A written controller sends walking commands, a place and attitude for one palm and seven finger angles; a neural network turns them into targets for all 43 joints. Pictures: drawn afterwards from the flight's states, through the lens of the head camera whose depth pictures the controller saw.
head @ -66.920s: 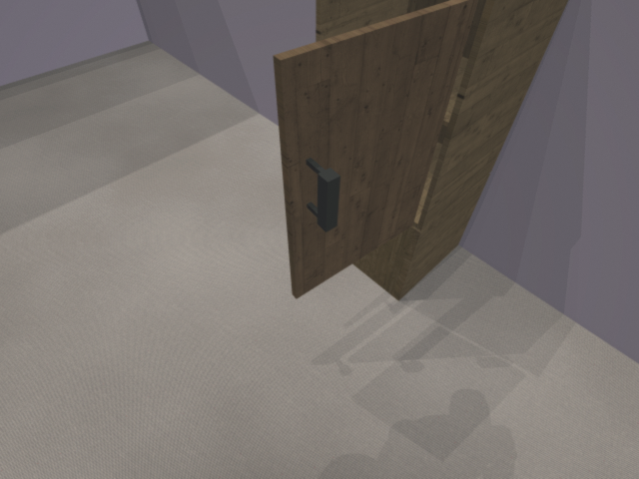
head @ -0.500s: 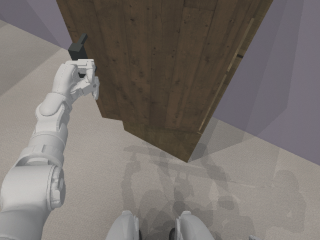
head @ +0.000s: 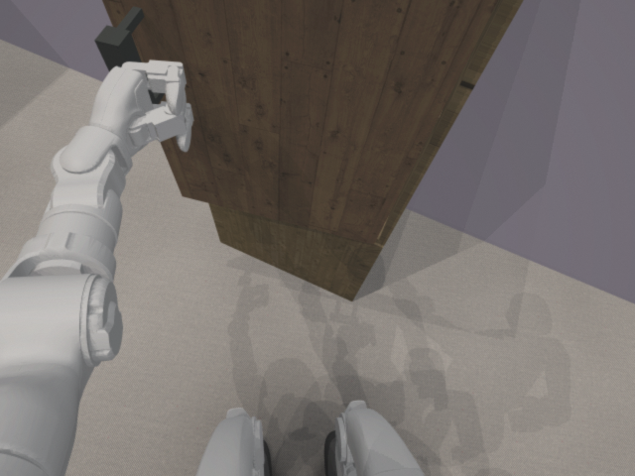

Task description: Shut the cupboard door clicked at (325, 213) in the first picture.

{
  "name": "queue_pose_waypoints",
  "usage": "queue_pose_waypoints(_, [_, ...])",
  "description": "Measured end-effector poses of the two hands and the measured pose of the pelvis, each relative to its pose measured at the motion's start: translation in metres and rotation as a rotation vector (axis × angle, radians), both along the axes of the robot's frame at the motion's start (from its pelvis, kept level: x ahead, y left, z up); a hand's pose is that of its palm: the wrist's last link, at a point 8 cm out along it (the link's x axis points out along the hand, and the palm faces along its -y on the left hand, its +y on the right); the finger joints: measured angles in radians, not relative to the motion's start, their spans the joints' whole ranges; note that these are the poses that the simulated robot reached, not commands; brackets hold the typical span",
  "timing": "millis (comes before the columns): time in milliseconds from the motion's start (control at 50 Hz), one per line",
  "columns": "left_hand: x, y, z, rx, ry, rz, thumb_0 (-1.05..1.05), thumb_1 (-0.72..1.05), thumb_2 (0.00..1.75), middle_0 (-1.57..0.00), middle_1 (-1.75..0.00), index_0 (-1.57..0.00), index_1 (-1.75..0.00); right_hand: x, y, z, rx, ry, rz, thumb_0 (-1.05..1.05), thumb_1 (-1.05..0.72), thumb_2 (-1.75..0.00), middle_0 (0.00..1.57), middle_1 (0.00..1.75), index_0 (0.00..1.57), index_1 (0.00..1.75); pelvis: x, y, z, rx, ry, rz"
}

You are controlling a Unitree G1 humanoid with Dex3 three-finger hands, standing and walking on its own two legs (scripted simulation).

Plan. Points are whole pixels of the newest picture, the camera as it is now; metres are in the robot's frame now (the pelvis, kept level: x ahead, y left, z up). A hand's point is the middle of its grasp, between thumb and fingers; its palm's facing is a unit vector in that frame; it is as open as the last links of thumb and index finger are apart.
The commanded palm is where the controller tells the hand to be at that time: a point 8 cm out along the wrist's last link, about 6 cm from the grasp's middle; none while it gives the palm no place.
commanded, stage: push the door shut along its arc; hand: left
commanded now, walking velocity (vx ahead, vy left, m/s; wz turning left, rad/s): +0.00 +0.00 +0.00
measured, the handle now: (140, 69) +0.60 +0.18 +0.10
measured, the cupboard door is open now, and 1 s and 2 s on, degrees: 11 2 2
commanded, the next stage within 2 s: pull the fist back off the door in 0.62 s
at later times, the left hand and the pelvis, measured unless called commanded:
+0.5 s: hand (222, 87) +0.56 +0.08 +0.10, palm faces -0.40 -0.92 -0.02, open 3.1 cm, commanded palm +0.58 +0.11 +0.10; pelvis +0.01 -0.01 -0.01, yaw -1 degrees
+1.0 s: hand (251, 78) +0.59 +0.05 +0.09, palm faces +0.05 -1.00 -0.07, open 3.0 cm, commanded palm +0.56 +0.09 +0.10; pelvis +0.01 -0.02 -0.01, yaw -1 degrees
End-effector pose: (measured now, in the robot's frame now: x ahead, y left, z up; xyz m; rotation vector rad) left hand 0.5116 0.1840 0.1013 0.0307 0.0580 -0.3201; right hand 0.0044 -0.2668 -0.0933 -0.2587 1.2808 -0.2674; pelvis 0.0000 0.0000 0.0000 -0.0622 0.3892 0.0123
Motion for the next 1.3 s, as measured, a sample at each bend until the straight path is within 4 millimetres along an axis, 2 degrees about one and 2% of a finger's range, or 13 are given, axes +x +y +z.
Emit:
queue_pose_waypoints(220, [0.034, -0.032, 0.004, -0.025, -0.001, -0.041, 0.02, 0.9, 0.9, -1.3, -1.5, -1.3, -1.5, -0.006, 0.001, -0.003, 0.001, 0.003, -0.051, 0.0, -0.9, -0.9, 0.2, 0.3, 0.21, 0.3, 0.006, -0.002, -0.005, 0.003, 0.032, -0.027])
queue_pose_waypoints(480, [0.054, -0.045, 0.003, 0.007, 0.032, -0.086, 0.01, 0.9, 0.92, -1.3, -1.5, -1.3, -1.5, -0.027, -0.001, -0.008, 0.009, 0.093, -0.085, 0.0, -0.9, -0.9, 0.2, 0.3, 0.21, 0.3, 0.01, -0.01, -0.009, 0.006, 0.057, -0.029])
queue_pose_waypoints(740, [0.067, -0.057, 0.005, 0.02, 0.031, -0.114, 0.03, 0.95, 0.98, -1.3, -1.5, -1.3, -1.5, -0.031, -0.017, -0.012, -0.047, 0.111, -0.064, 0.0, -0.9, -0.9, 0.2, 0.3, 0.21, 0.3, 0.005, -0.016, -0.019, -0.003, 0.092, -0.014])
queue_pose_waypoints(820, [0.071, -0.061, 0.0, -0.101, 0.049, 0.107, 0.03, 0.88, 0.95, -1.3, -1.5, -1.3, -1.5, -0.03, -0.013, -0.013, -0.015, 0.11, -0.033, 0.0, -0.91, -0.9, 0.2, 0.3, 0.21, 0.3, 0.005, -0.016, -0.02, -0.006, 0.108, -0.012])
queue_pose_waypoints(860, [0.07, -0.066, -0.003, -0.115, 0.038, 0.242, 0.03, 0.85, 0.93, -1.3, -1.5, -1.3, -1.5, -0.03, -0.008, -0.014, 0.019, 0.112, -0.012, 0.0, -0.91, -0.9, 0.2, 0.3, 0.21, 0.3, 0.005, -0.017, -0.019, -0.003, 0.112, -0.012])
queue_pose_waypoints(920, [0.065, -0.073, -0.005, -0.044, -0.015, 0.372, 0.02, 0.83, 0.91, -1.3, -1.5, -1.3, -1.5, -0.032, 0.001, -0.015, 0.076, 0.119, 0.001, 0.0, -0.91, -0.9, 0.2, 0.3, 0.21, 0.3, 0.006, -0.018, -0.018, 0.004, 0.113, -0.016])
queue_pose_waypoints(980, [0.061, -0.083, -0.007, 0.037, -0.047, 0.377, 0.01, 0.85, 0.91, -1.3, -1.5, -1.29, -1.5, -0.037, 0.009, -0.015, 0.121, 0.129, -0.029, 0.0, -0.91, -0.9, 0.2, 0.3, 0.21, 0.3, 0.008, -0.02, -0.014, 0.011, 0.102, -0.021])
queue_pose_waypoints(1060, [0.056, -0.09, -0.01, 0.031, -0.001, 0.351, 0.01, 0.88, 0.91, -1.3, -1.5, -1.3, -1.5, -0.045, 0.016, -0.011, 0.151, 0.146, -0.077, 0.0, -0.91, -0.9, 0.2, 0.3, 0.21, 0.3, 0.011, -0.021, -0.005, 0.02, 0.08, -0.03])
queue_pose_waypoints(1200, [0.039, -0.079, 0.002, 0.012, -0.04, 0.369, 0.02, 0.89, 0.9, -1.3, -1.5, -1.3, -1.5, -0.046, 0.013, 0.002, 0.166, 0.15, -0.099, 0.0, -0.91, -0.9, 0.2, 0.3, 0.21, 0.3, 0.022, -0.024, 0.012, 0.037, 0.035, -0.045])
queue_pose_waypoints(1300, [0.018, -0.067, -0.001, 0.01, -0.031, 0.367, 0.02, 0.9, 0.9, -1.3, -1.5, -1.3, -1.5, -0.03, -0.001, 0.01, 0.146, 0.137, -0.077, 0.0, -0.91, -0.9, 0.2, 0.3, 0.21, 0.3, 0.028, -0.026, 0.02, 0.042, 0.0, -0.038])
